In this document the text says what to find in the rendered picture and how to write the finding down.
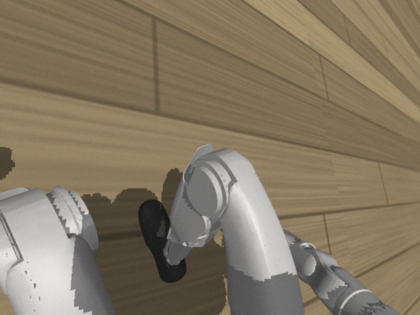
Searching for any right robot foot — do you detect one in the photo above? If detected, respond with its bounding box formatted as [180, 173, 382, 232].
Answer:
[138, 199, 186, 283]

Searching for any right robot arm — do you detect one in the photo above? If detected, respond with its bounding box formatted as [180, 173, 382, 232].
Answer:
[290, 241, 401, 315]

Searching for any right robot hand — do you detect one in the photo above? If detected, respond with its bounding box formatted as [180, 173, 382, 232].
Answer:
[283, 229, 302, 249]

